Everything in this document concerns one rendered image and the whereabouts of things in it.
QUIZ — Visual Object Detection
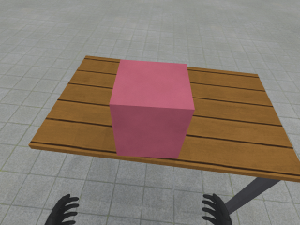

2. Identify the table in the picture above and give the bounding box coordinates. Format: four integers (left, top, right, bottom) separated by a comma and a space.
28, 55, 300, 215

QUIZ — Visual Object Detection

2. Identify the right robot hand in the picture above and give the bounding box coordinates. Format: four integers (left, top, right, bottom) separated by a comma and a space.
202, 193, 233, 225

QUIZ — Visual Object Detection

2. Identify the left robot hand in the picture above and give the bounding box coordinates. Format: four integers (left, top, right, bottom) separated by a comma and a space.
44, 194, 79, 225

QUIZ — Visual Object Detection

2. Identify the carton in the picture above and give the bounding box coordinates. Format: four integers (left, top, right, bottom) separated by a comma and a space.
109, 59, 195, 159

